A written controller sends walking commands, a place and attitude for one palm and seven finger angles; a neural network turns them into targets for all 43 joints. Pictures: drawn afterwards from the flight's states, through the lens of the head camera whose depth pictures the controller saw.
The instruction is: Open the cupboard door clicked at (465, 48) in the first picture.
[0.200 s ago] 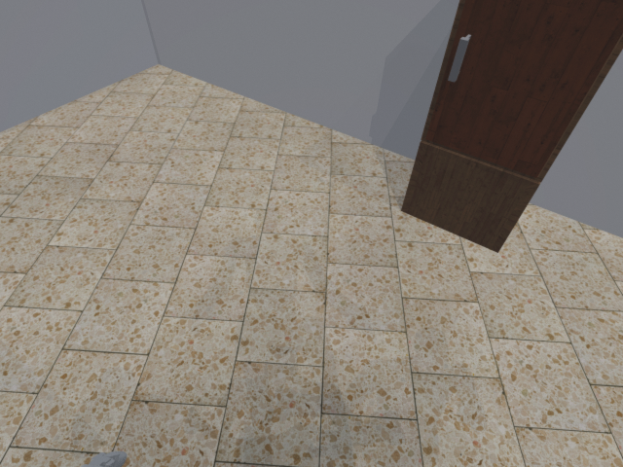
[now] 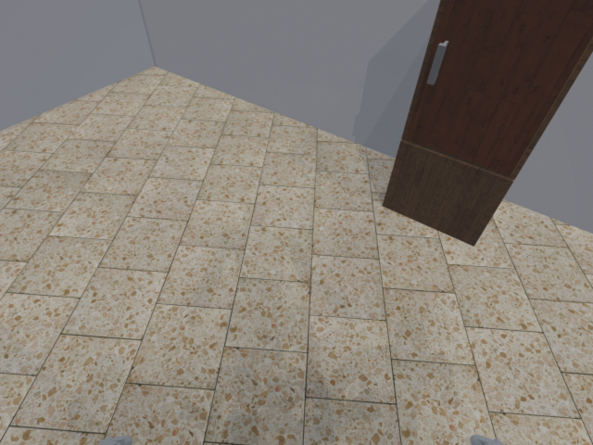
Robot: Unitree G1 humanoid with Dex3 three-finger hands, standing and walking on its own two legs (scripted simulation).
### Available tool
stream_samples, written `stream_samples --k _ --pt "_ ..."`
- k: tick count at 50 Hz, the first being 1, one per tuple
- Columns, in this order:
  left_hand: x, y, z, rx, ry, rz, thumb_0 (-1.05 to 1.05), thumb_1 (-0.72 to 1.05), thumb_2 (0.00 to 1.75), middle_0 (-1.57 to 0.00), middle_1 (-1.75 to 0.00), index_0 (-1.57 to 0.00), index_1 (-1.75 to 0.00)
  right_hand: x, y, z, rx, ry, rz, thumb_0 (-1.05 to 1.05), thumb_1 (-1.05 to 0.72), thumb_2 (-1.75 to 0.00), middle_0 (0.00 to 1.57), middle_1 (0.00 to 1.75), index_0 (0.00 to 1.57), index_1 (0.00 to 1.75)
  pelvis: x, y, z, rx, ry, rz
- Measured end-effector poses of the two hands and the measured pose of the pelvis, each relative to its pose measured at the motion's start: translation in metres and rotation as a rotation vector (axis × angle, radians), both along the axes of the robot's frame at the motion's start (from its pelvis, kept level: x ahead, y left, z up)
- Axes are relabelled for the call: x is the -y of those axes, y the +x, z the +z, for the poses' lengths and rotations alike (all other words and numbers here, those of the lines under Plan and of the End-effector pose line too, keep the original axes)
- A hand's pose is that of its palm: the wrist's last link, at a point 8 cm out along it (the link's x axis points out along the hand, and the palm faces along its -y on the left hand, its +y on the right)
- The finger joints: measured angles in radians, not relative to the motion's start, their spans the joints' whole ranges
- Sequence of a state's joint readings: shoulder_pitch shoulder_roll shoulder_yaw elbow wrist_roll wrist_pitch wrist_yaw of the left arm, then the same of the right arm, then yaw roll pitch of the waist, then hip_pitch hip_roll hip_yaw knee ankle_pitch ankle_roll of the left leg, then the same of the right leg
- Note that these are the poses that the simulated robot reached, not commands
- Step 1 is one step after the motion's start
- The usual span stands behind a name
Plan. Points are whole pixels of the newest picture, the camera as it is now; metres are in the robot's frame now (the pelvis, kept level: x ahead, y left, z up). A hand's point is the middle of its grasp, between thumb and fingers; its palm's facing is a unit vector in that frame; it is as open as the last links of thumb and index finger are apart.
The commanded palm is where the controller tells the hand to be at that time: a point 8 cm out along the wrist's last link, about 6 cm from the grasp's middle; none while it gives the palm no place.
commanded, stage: stand and wait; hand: left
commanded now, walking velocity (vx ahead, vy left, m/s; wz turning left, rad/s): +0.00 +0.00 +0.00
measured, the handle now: (438, 62) +1.31 -0.40 -0.01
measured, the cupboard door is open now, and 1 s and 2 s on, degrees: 0 0 0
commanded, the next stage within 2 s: look at it before walking up in 0.62 s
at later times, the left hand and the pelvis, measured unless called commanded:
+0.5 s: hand out of the picture +0.05 +0.24 -0.15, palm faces -0.03 -0.94 -0.33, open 7.4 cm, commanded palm none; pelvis -0.01 -0.01 +0.00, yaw +0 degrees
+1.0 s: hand out of the picture +0.06 +0.23 -0.15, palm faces -0.03 -0.95 -0.32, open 7.4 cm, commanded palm none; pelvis -0.01 -0.01 +0.01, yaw +0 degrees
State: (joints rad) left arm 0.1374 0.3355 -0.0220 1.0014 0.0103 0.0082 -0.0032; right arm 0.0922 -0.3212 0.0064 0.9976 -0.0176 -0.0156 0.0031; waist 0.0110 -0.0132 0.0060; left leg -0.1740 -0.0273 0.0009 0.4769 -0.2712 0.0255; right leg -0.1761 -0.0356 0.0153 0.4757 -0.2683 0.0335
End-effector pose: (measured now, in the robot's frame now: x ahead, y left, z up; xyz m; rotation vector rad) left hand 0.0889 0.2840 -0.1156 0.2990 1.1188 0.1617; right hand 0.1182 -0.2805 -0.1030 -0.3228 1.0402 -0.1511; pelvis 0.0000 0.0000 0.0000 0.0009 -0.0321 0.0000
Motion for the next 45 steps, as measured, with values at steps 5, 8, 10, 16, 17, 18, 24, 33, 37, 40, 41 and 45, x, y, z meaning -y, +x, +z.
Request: stream_samples --k 5,8,10,16,17,18,24,33,37,40,41,45 --pt "0.003 -0.012 -0.003 -0.031 -0.007 0.009 0.00 0.91 0.90 -0.20 -0.30 -0.20 -0.30 0.003 -0.009 -0.001 -0.027 -0.004 -0.010 0.01 -0.90 -0.90 0.20 0.30 0.20 0.30 0.002 -0.003 0.001 0.001 0.000 0.000" --pt "0.002 -0.020 -0.005 -0.052 -0.007 0.015 0.00 0.91 0.90 -0.20 -0.30 -0.20 -0.30 0.007 -0.018 -0.002 -0.052 -0.009 -0.020 0.01 -0.90 -0.90 0.20 0.30 0.20 0.30 0.003 -0.005 0.002 0.002 -0.001 0.001" --pt "0.002 -0.025 -0.006 -0.065 -0.006 0.019 0.00 0.91 0.90 -0.20 -0.30 -0.20 -0.30 0.009 -0.025 -0.003 -0.070 -0.013 -0.028 0.01 -0.90 -0.90 0.20 0.30 0.20 0.30 0.003 -0.006 0.002 0.003 -0.001 0.001" --pt "-0.001 -0.036 -0.005 -0.093 0.003 0.029 0.01 0.91 0.90 -0.20 -0.30 -0.20 -0.30 0.016 -0.044 -0.005 -0.117 -0.020 -0.050 0.01 -0.90 -0.90 0.20 0.30 0.20 0.30 0.004 -0.009 0.004 0.007 -0.001 0.002" --pt "-0.001 -0.037 -0.005 -0.095 0.005 0.030 0.01 0.91 0.90 -0.20 -0.30 -0.20 -0.30 0.016 -0.047 -0.006 -0.123 -0.020 -0.053 0.01 -0.90 -0.90 0.20 0.30 0.20 0.30 0.005 -0.009 0.004 0.008 -0.001 0.002" --pt "-0.002 -0.038 -0.004 -0.097 0.007 0.030 0.01 0.91 0.90 -0.20 -0.30 -0.20 -0.30 0.017 -0.049 -0.006 -0.129 -0.020 -0.056 0.01 -0.90 -0.90 0.20 0.30 0.20 0.30 0.005 -0.010 0.004 0.008 -0.001 0.002" --pt "-0.003 -0.040 -0.002 -0.101 0.017 0.029 0.00 0.91 0.90 -0.20 -0.30 -0.20 -0.30 0.019 -0.060 -0.008 -0.150 -0.015 -0.065 0.01 -0.90 -0.90 0.20 0.30 0.20 0.30 0.006 -0.013 0.005 0.009 0.000 0.001" --pt "0.000 -0.038 0.000 -0.090 0.018 0.025 0.00 0.91 0.90 -0.20 -0.30 -0.20 -0.30 0.020 -0.064 -0.010 -0.159 -0.006 -0.066 0.01 -0.90 -0.90 0.20 0.30 0.20 0.30 0.009 -0.016 0.006 0.007 0.001 0.003" --pt "0.003 -0.037 0.000 -0.089 0.015 0.024 0.00 0.91 0.90 -0.20 -0.30 -0.20 -0.30 0.021 -0.063 -0.010 -0.158 -0.005 -0.063 0.01 -0.90 -0.90 0.20 0.30 0.20 0.30 0.010 -0.015 0.006 0.005 0.002 0.004" --pt "0.005 -0.036 0.000 -0.090 0.013 0.025 0.00 0.91 0.90 -0.20 -0.30 -0.20 -0.30 0.022 -0.061 -0.010 -0.159 -0.005 -0.060 0.01 -0.90 -0.90 0.20 0.30 0.20 0.30 0.011 -0.015 0.006 0.003 0.002 0.004" --pt "0.005 -0.036 0.000 -0.091 0.012 0.025 0.00 0.91 0.90 -0.20 -0.30 -0.20 -0.30 0.022 -0.061 -0.010 -0.159 -0.005 -0.059 0.01 -0.90 -0.90 0.20 0.30 0.20 0.30 0.012 -0.015 0.006 0.002 0.002 0.005" --pt "0.007 -0.036 0.000 -0.097 0.011 0.026 0.00 0.91 0.90 -0.20 -0.30 -0.20 -0.30 0.023 -0.058 -0.009 -0.159 -0.006 -0.057 0.01 -0.90 -0.90 0.20 0.30 0.20 0.30 0.013 -0.013 0.006 -0.001 0.002 0.005"
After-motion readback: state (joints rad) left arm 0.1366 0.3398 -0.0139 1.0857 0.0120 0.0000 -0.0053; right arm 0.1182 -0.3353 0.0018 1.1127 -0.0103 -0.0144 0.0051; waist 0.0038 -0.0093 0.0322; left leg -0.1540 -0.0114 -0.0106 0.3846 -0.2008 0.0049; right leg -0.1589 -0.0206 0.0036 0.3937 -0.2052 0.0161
